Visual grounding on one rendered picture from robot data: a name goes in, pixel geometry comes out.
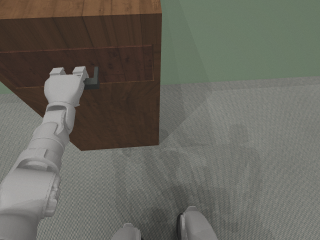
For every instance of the left robot upper arm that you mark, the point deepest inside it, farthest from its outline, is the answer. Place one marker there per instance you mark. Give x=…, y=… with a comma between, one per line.
x=28, y=196

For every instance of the left robot forearm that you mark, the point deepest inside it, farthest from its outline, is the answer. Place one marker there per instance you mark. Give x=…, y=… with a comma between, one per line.
x=45, y=149

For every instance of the robot left hand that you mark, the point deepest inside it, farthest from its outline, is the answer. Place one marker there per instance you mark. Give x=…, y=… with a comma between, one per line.
x=67, y=88

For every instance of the right robot shin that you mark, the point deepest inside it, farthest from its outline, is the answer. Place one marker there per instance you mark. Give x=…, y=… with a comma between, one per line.
x=190, y=208

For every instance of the cabinet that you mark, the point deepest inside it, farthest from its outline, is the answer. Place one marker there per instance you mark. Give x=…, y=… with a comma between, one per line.
x=119, y=114

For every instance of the handle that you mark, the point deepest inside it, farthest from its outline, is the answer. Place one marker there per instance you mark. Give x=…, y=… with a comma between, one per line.
x=92, y=83

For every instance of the drawer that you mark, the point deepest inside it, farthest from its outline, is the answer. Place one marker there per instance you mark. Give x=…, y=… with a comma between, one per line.
x=124, y=63

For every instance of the left robot thigh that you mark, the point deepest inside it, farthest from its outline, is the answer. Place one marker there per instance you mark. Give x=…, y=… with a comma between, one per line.
x=127, y=233

